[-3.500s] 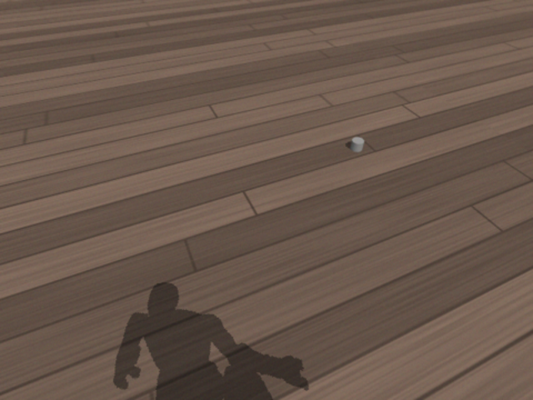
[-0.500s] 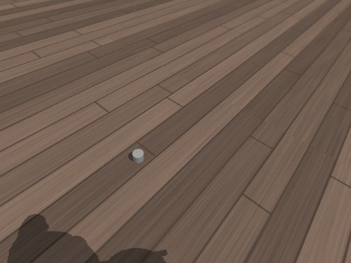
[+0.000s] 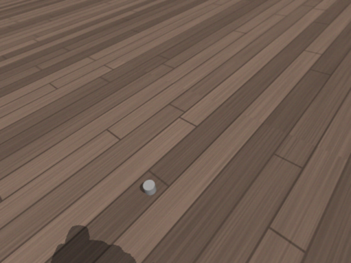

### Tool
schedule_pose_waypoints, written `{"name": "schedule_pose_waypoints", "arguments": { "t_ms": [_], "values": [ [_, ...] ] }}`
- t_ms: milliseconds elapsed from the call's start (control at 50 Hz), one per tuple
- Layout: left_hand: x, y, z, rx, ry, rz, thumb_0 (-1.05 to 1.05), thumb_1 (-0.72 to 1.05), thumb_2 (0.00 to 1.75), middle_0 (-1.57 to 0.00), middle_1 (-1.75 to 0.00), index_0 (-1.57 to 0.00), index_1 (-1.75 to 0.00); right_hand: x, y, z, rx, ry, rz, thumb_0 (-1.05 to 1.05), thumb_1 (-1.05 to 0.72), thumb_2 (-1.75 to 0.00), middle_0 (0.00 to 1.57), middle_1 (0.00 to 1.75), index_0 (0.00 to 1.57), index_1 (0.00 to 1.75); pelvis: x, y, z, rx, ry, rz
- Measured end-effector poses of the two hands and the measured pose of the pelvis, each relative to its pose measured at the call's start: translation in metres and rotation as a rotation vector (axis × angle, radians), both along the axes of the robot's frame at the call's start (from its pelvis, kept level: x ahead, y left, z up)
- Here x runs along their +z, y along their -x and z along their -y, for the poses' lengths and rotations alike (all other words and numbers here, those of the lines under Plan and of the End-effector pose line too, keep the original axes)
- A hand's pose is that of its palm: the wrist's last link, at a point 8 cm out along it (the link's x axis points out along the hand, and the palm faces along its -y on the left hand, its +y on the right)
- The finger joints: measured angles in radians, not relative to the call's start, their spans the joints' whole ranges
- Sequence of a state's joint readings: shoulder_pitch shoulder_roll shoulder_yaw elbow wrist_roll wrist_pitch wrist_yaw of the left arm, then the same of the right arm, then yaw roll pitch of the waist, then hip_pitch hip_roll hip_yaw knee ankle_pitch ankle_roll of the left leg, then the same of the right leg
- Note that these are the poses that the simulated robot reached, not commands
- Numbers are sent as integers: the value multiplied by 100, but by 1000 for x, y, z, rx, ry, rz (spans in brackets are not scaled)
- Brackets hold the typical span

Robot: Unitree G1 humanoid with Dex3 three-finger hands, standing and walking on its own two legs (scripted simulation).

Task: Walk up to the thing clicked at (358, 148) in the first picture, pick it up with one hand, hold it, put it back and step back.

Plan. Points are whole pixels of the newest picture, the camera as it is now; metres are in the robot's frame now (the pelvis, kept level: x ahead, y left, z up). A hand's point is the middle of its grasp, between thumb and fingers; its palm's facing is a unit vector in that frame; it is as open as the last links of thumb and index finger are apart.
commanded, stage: walk up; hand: left
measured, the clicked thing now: (149, 187) +0.75 +0.29 -0.74
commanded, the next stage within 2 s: none
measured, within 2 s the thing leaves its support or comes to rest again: neither
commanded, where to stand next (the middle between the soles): +0.38 +0.04 m, yaw +1 degrees
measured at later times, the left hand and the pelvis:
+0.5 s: hand (72, 253) +0.22 +0.33 -0.16, palm faces +0.01 -0.95 -0.32, open 7.4 cm; pelvis +0.17 +0.06 +0.00, yaw +3 degrees
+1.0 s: hand (94, 205) +0.34 +0.29 -0.13, palm faces +0.00 -0.90 -0.43, open 7.4 cm; pelvis +0.29 +0.02 -0.01, yaw +1 degrees
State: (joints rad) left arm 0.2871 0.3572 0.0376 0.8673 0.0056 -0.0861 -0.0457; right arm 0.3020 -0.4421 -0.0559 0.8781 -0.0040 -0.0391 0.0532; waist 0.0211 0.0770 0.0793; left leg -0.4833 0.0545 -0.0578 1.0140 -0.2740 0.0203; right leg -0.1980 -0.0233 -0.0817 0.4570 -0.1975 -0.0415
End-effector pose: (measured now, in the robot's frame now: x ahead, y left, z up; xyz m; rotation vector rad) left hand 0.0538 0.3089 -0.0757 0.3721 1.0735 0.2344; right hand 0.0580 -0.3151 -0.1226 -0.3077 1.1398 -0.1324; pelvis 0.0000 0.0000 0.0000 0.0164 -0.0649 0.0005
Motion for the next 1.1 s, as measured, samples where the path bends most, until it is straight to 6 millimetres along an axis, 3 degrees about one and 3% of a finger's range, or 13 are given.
{"name": "schedule_pose_waypoints", "arguments": {
  "t_ms": [140,240,320,460,620,760,940,1020,1100],
  "values": [
    [-12,-11,-24,57,9,-53,0,90,90,-20,-30,-21,-30,13,-54,-7,42,39,-39,1,-91,-90,20,30,20,30,-1,-46,-11,30,33,-13],
    [-37,-32,-50,88,35,-99,0,90,90,-20,-30,-21,-30,19,-107,-27,75,82,-25,1,-91,-90,20,30,20,30,-12,-88,-32,48,59,-28],
    [-57,-63,-64,85,58,-143,0,90,90,-20,-30,-20,-30,25,-146,-46,74,115,50,1,-91,-90,20,30,20,30,-19,-117,-50,45,29,-20],
    [-50,-136,-64,43,96,-96,1,90,90,-20,-30,-20,-30,40,-173,-65,44,106,61,0,-91,-90,20,30,21,30,-5,-159,-58,53,30,-4],
    [-35,-201,-55,7,72,-92,0,90,90,-20,-30,-20,-30,26,-197,-52,8,75,22,0,-90,-90,20,30,21,30,-4,-206,-48,29,-3,-3],
    [-26,-258,-34,-5,-13,-46,0,90,90,-20,-30,-20,-30,-15,-238,-22,-12,36,-28,1,-91,-90,20,30,21,30,-21,-252,-23,25,15,-5],
    [-7,-277,-20,18,-31,-48,0,90,90,-20,-30,-20,-30,-12,-295,-23,25,8,-41,1,-91,-90,20,30,20,30,-6,-284,-16,22,-6,-13],
    [-16,-281,-26,25,-27,-73,0,90,90,-20,-30,-21,-30,-10,-309,-27,16,30,-46,0,-91,-90,20,30,20,30,-9,-293,-21,23,10,-13],
    [-39,-291,-37,35,3,-76,0,90,90,-20,-30,-21,-30,-11,-316,-35,7,66,-46,0,-91,-90,20,30,20,30,-20,-297,-32,31,25,-8]
  ]
}}
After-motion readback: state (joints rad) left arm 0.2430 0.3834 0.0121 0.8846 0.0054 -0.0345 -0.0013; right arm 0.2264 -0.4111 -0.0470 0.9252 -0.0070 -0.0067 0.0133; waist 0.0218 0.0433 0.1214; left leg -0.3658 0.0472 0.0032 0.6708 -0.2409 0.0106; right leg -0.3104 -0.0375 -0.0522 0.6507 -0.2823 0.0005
